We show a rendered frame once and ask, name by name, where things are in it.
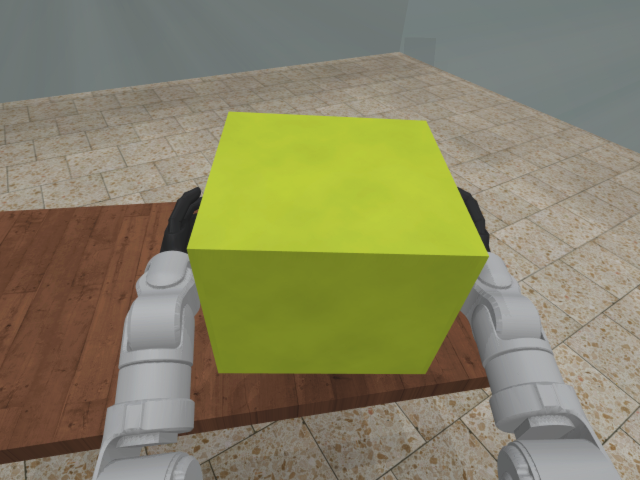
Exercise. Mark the robot right upper arm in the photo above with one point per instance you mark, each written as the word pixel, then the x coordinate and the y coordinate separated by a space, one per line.
pixel 553 459

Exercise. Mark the robot right forearm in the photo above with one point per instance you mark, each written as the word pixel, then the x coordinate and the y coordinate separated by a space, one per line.
pixel 529 397

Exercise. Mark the robot right hand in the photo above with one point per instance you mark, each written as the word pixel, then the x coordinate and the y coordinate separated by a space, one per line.
pixel 476 215

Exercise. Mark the carton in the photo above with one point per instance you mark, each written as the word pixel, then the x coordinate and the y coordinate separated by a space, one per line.
pixel 330 245

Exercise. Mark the robot left forearm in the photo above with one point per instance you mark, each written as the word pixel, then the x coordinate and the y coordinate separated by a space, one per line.
pixel 152 403

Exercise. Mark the robot left hand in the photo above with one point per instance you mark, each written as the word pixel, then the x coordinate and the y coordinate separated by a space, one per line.
pixel 181 222

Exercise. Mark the table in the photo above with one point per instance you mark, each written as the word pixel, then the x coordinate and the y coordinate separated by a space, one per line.
pixel 67 281

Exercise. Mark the robot left upper arm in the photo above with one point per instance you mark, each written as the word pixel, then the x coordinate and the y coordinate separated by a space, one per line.
pixel 165 466

